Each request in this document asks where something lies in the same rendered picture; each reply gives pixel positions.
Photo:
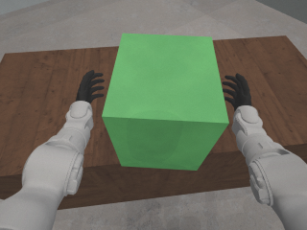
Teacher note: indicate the robot left upper arm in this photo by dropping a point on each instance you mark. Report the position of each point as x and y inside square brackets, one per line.
[52, 174]

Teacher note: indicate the pedestal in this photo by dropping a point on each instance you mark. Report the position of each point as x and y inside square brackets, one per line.
[37, 89]

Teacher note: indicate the robot right upper arm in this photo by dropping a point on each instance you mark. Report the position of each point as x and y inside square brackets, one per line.
[281, 182]

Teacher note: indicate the robot left hand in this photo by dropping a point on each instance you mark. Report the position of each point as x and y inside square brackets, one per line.
[85, 90]

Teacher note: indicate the carton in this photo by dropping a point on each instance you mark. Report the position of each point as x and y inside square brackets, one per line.
[165, 105]

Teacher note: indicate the robot right forearm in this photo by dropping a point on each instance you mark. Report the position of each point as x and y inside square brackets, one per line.
[252, 140]

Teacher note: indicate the robot left forearm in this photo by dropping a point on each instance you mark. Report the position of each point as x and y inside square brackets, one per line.
[74, 134]

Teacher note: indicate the robot right hand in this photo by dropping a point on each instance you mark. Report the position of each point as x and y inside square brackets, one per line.
[241, 94]

